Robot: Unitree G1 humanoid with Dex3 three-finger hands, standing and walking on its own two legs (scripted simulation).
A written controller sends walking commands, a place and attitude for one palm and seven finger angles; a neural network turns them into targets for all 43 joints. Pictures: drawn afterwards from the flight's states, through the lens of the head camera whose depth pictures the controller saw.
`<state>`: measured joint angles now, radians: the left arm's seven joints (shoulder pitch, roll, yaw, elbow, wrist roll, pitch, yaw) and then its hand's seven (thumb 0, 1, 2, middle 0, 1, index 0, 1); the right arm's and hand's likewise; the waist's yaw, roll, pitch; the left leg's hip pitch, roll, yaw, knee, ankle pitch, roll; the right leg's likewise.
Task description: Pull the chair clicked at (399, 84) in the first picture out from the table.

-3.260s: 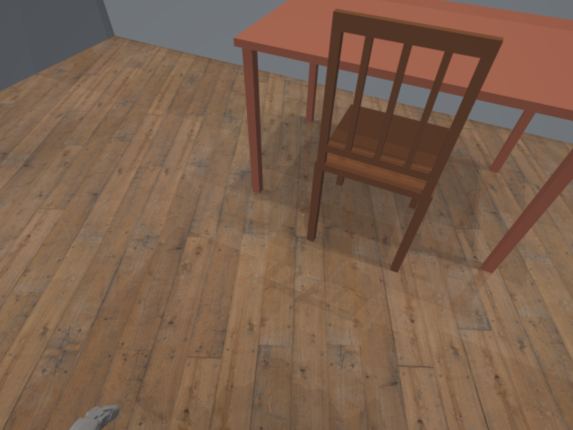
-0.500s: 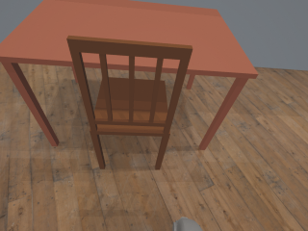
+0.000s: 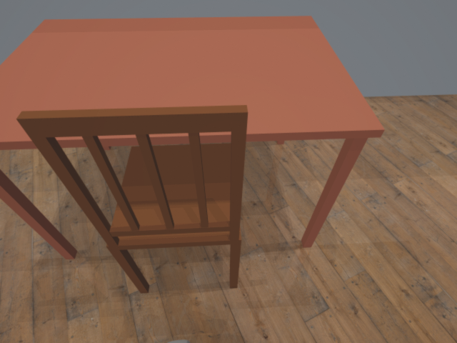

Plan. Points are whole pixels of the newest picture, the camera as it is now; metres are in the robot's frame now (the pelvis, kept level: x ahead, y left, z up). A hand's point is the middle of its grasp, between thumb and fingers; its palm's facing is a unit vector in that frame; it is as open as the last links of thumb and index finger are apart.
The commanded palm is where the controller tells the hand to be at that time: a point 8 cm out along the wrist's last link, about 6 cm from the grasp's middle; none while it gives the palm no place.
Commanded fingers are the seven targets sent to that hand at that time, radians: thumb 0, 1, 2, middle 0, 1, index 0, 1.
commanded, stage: come to a stop and stand still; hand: left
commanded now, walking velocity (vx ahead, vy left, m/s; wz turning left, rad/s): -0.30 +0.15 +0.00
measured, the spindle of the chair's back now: (158, 188) +0.46 +0.18 -0.05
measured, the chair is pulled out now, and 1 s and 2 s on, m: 0.00 0.00 0.00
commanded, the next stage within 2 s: look again from close up in 1.08 s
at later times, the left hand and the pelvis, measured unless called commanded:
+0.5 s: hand out of the picture -0.02 +0.20 -0.18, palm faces +0.02 -0.97 -0.23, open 7.4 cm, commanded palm none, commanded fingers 0.00 0.90 0.90 -0.20 -0.30 -0.20 -0.30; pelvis -0.03 +0.01 +0.00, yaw -2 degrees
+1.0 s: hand out of the picture -0.06 +0.13 -0.17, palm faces +0.02 -0.99 -0.16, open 7.3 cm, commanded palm none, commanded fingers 0.00 0.90 0.90 -0.20 -0.30 -0.20 -0.30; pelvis -0.06 -0.03 +0.00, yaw -1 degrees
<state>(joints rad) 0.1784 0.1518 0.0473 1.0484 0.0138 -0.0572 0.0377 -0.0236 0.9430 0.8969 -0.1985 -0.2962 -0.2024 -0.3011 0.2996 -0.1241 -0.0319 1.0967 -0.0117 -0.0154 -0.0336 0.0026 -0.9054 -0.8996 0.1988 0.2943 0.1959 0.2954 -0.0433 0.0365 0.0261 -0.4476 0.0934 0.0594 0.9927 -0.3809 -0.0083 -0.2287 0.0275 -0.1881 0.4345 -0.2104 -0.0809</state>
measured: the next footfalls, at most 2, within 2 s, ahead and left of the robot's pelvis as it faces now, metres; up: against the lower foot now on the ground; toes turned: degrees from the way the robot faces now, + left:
left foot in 0.18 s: +0.04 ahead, +0.10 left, +0.00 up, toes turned +5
right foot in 0.54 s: +0.03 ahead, -0.13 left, +0.00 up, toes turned -2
